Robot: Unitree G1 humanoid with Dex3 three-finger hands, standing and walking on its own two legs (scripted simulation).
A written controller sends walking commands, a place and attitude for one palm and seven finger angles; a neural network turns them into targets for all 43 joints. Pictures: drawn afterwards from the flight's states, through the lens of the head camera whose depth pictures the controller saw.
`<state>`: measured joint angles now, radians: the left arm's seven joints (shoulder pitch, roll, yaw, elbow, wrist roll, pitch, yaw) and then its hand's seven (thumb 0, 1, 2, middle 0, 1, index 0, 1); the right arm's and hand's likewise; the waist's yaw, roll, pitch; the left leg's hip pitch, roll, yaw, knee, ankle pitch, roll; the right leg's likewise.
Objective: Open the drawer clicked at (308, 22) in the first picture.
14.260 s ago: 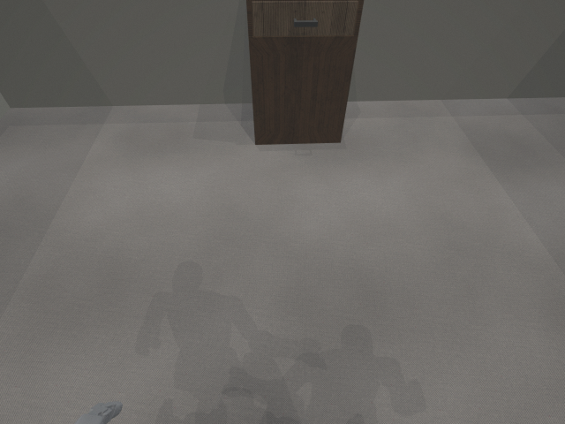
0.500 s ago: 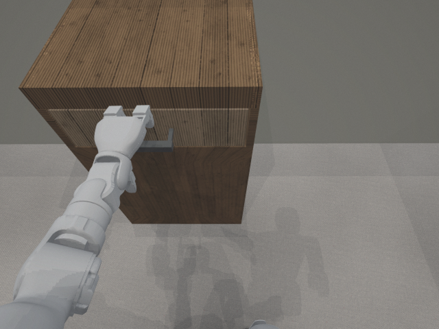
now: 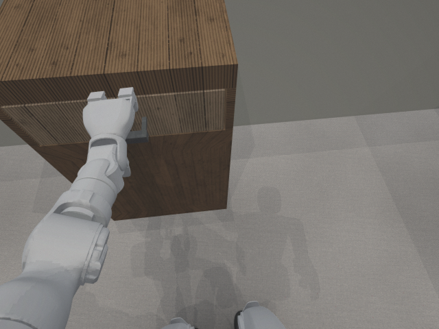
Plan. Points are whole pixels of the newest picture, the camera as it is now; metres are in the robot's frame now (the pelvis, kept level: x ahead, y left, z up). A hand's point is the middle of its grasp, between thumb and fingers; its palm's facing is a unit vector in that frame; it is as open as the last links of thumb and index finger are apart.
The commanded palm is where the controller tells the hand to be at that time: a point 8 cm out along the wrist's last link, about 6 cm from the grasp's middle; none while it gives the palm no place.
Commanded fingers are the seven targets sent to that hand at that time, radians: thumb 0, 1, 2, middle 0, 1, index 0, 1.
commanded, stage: move the hooked fingers above the handle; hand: left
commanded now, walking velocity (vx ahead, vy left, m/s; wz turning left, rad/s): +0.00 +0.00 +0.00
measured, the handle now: (124, 130) +0.55 +0.17 -0.04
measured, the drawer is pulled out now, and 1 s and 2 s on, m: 0.00 0.00 0.00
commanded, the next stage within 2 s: none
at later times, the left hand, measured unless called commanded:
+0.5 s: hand (127, 126) +0.51 +0.14 +0.02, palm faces +0.03 -0.01 -1.00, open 13.5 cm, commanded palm +0.49 +0.17 +0.07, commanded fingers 0.00 -0.50 0.30 -0.30 -1.20 -0.30 -1.20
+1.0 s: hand (115, 137) +0.50 +0.16 +0.01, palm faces +0.01 -0.04 -1.00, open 13.8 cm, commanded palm +0.49 +0.17 +0.07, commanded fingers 0.00 -0.50 0.30 -0.30 -1.20 -0.30 -1.20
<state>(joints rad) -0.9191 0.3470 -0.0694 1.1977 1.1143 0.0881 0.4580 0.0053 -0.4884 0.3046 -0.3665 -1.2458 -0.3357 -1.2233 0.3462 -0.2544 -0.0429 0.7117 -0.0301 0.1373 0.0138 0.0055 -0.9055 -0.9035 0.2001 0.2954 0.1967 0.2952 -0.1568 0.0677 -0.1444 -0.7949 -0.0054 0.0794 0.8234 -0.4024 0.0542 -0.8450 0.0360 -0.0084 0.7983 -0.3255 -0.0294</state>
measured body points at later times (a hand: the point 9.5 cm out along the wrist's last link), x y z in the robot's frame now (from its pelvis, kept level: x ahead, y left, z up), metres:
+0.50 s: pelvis +0.00 +0.00 +0.00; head +0.11 -0.01 +0.43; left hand +0.50 +0.14 +0.07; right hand +0.02 -0.27 -0.14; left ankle -0.02 +0.09 -0.70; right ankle +0.02 -0.10 -0.70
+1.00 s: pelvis +0.00 -0.01 -0.01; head +0.12 +0.00 +0.43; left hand +0.49 +0.16 +0.06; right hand +0.00 -0.28 -0.14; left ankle -0.02 +0.09 -0.70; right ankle +0.02 -0.10 -0.70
